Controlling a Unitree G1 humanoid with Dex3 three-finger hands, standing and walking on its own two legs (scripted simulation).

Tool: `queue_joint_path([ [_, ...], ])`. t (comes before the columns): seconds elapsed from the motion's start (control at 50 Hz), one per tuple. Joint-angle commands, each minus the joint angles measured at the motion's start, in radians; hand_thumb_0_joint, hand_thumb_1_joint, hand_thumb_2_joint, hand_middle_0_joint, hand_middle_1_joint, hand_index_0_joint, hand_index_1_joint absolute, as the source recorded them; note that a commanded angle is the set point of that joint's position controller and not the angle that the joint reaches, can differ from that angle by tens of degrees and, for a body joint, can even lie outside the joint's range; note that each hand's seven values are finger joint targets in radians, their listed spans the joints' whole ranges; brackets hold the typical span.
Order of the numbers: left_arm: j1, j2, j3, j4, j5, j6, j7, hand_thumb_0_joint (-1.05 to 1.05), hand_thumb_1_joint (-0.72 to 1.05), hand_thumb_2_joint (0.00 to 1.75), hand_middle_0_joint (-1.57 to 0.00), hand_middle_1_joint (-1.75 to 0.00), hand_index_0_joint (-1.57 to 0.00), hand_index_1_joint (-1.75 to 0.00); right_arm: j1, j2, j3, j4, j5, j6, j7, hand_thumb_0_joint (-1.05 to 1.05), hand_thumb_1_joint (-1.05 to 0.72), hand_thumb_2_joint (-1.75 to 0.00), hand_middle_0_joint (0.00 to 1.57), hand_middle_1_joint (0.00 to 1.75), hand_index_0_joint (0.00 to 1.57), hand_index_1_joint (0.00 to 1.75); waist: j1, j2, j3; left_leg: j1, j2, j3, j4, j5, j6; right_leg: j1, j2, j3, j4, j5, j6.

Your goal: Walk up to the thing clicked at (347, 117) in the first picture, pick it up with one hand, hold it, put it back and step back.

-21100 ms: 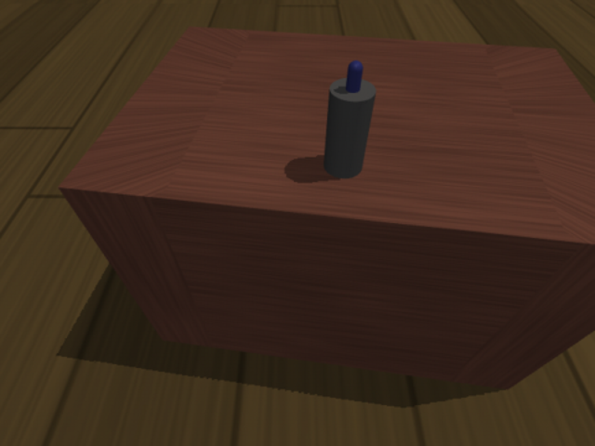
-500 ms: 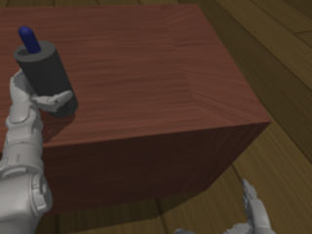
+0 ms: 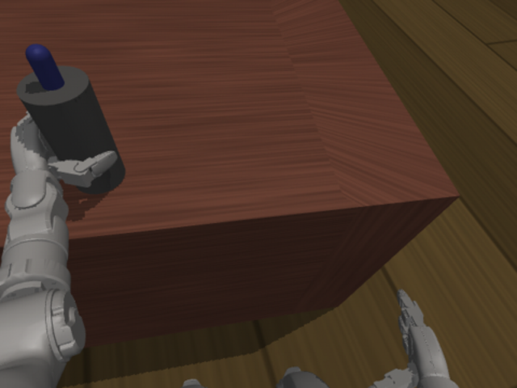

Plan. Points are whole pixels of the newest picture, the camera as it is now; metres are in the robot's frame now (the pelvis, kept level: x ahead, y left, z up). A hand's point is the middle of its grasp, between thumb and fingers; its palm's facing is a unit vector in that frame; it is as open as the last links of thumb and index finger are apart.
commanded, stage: loosen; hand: left
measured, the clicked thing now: (73, 123) +0.48 +0.22 +0.13
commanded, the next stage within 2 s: open in 0.18 s
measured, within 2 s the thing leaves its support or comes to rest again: neither
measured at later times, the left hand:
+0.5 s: hand (74, 135) +0.48 +0.23 +0.11, palm faces +0.21 -0.98 +0.01, open 13.5 cm
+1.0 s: hand (40, 109) +0.49 +0.26 +0.15, palm faces +0.27 -0.96 +0.02, open 17.6 cm
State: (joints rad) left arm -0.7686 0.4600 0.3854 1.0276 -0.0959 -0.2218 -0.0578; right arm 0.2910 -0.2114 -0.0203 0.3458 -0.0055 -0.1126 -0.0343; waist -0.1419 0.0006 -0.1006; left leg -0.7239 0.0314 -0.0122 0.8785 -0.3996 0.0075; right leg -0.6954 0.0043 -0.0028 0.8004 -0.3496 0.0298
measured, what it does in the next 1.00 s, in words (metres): stands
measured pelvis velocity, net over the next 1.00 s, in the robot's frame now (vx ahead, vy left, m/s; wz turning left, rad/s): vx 0.00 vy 0.00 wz -0.01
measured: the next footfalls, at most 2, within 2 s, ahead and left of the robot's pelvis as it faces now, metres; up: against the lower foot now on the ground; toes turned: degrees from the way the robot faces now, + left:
none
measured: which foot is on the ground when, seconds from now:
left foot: down 0.00-1.00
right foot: down 0.00-1.00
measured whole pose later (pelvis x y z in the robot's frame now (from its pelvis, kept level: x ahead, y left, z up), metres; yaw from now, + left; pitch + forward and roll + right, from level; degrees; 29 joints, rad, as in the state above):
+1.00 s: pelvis +0.00 +0.00 +0.00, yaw +0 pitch +14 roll -2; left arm -0.86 0.56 0.45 1.00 -0.09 -0.18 -0.08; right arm 0.34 -0.24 -0.04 0.24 0.01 -0.05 -0.04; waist -0.14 0.00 -0.11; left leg -0.73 0.03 -0.01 0.89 -0.40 0.01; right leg -0.71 0.01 0.00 0.82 -0.36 0.03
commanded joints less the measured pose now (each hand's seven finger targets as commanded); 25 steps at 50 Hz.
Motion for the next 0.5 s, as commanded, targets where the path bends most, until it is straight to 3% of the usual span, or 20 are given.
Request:
queue_joint_path([
  [0.0,-0.603,0.327,0.043,-0.314,-0.030,-0.131,-0.004,0.00,0.05,1.26,-1.22,-1.37,-1.23,-1.39,-0.012,-0.135,-0.060,-0.179,-0.002,-0.043,-0.004,0.00,0.52,-0.06,0.05,0.05,0.05,0.05,0.003,0.186,-0.541,0.390,0.004,-0.021,-0.053,0.476,-0.008,0.118,0.014,-0.028,-0.047,0.329,-0.045],
  [0.02,-0.603,0.318,0.039,-0.315,-0.029,-0.128,-0.009,0.00,0.06,1.26,-1.22,-1.38,-1.23,-1.39,0.012,-0.153,-0.077,-0.182,-0.001,-0.040,-0.005,0.00,0.52,-0.06,0.05,0.05,0.05,0.05,-0.005,0.178,-0.526,0.378,0.007,-0.022,-0.059,0.458,-0.008,0.113,0.016,-0.028,-0.048,0.316,-0.047],
  [0.04,-0.611,0.299,0.022,-0.322,-0.029,-0.129,-0.013,0.00,0.06,1.26,-1.22,-1.38,-1.23,-1.39,-0.022,-0.119,-0.041,-0.196,0.000,-0.039,0.000,0.00,0.53,-0.06,0.05,0.05,0.05,0.05,0.007,0.192,-0.502,0.349,-0.001,-0.014,-0.062,0.414,-0.007,0.121,0.013,-0.022,-0.049,0.297,-0.046],
  [0.1,-0.588,0.311,0.035,-0.287,-0.028,-0.124,-0.014,0.00,0.08,1.19,-1.29,-1.36,-1.31,-1.37,0.012,-0.161,-0.081,-0.199,-0.004,-0.036,0.001,0.00,0.53,-0.05,0.05,0.05,0.05,0.05,-0.006,0.191,-0.491,0.364,0.009,-0.023,-0.059,0.413,-0.012,0.075,0.017,-0.031,-0.041,0.270,-0.049],
  [0.16,-0.606,0.307,0.044,-0.294,-0.035,-0.124,-0.012,0.00,-0.15,0.95,-1.11,-1.14,-1.15,-1.13,0.022,-0.151,-0.075,-0.237,-0.003,-0.030,0.001,0.00,0.52,-0.04,0.05,0.05,0.05,0.05,-0.008,0.145,-0.514,0.320,0.002,-0.016,-0.061,0.352,-0.003,0.116,0.017,-0.027,-0.042,0.260,-0.045],
  [0.18,-0.596,0.312,0.051,-0.291,-0.040,-0.126,-0.014,0.00,-0.20,0.87,-1.07,-1.09,-1.11,-1.06,-0.001,-0.151,-0.078,-0.228,-0.001,-0.030,-0.001,0.00,0.52,-0.04,0.05,0.05,0.05,0.05,0.006,0.147,-0.490,0.303,-0.001,-0.015,-0.065,0.327,-0.004,0.114,0.016,-0.026,-0.041,0.243,-0.045],
  [0.26,-0.639,0.298,0.028,-0.320,-0.033,-0.131,-0.014,0.00,-0.41,0.55,-0.89,-0.84,-0.92,-0.81,-0.018,-0.135,-0.060,-0.271,0.002,-0.029,-0.001,0.00,0.51,-0.04,0.05,0.05,0.05,0.05,0.004,0.153,-0.500,0.292,-0.005,-0.011,-0.078,0.238,-0.004,0.099,0.016,-0.023,-0.042,0.181,-0.048],
  [0.32,-0.612,0.298,0.027,-0.289,-0.033,-0.127,-0.019,0.00,-0.54,0.41,-0.65,-0.63,-0.68,-0.62,0.016,-0.137,-0.059,-0.266,0.001,-0.021,-0.005,0.00,0.52,-0.05,0.05,0.05,0.05,0.05,-0.002,0.135,-0.531,0.304,-0.007,-0.008,-0.060,0.301,0.000,0.126,0.014,-0.021,-0.039,0.244,-0.043],
  [0.34,-0.600,0.301,0.029,-0.257,-0.027,-0.117,-0.018,0.00,-0.58,0.36,-0.61,-0.57,-0.63,-0.56,0.033,-0.150,-0.074,-0.256,0.001,-0.020,-0.008,0.00,0.52,-0.05,0.05,0.05,0.05,0.05,-0.013,0.131,-0.502,0.307,-0.004,-0.009,-0.062,0.307,0.000,0.104,0.016,-0.021,-0.042,0.245,-0.044],
  [0.36,-0.573,0.292,0.023,-0.238,-0.021,-0.111,-0.018,0.00,-0.61,0.32,-0.56,-0.51,-0.58,-0.51,0.057,-0.139,-0.061,-0.232,-0.002,-0.014,-0.005,0.00,0.52,-0.05,0.05,0.05,0.05,0.05,-0.008,0.149,-0.487,0.297,-0.009,-0.003,-0.055,0.314,0.002,0.101,0.013,-0.016,-0.044,0.253,-0.043],
  [0.4,-0.549,0.255,0.010,-0.189,-0.021,-0.102,-0.025,0.00,-0.61,0.25,-0.49,-0.43,-0.51,-0.42,0.027,-0.141,-0.062,-0.232,0.000,-0.012,-0.002,0.00,0.53,-0.05,0.05,0.05,0.05,0.05,-0.005,0.133,-0.432,0.276,-0.007,-0.005,-0.067,0.273,0.000,0.069,0.016,-0.020,-0.049,0.209,-0.047],
  [0.48,-0.532,0.273,0.023,-0.165,-0.018,-0.089,-0.033,0.00,-0.61,0.21,-0.42,-0.35,-0.43,-0.35,0.032,-0.151,-0.062,-0.253,-0.001,-0.006,0.005,0.00,0.54,-0.05,0.05,0.05,0.05,0.05,0.002,0.123,-0.444,0.258,-0.005,-0.006,-0.062,0.304,0.001,0.084,0.017,-0.022,-0.039,0.230,-0.049],
])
